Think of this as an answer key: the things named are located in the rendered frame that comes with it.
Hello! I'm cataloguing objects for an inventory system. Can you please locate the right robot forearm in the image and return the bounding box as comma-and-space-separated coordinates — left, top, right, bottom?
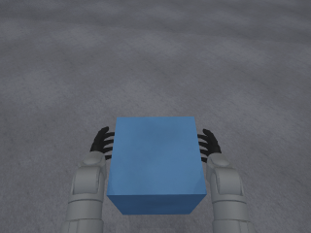
206, 152, 256, 233

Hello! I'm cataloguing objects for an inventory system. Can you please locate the left robot forearm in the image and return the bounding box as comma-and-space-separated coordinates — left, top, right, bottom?
59, 150, 107, 233

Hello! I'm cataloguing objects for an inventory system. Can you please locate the right robot hand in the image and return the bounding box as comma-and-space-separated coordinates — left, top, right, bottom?
197, 129, 222, 163

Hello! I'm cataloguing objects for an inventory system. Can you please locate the carton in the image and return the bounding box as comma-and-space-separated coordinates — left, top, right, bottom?
106, 116, 207, 216

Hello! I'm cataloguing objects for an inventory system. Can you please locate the left robot hand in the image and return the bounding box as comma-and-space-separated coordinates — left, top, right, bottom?
89, 126, 115, 160

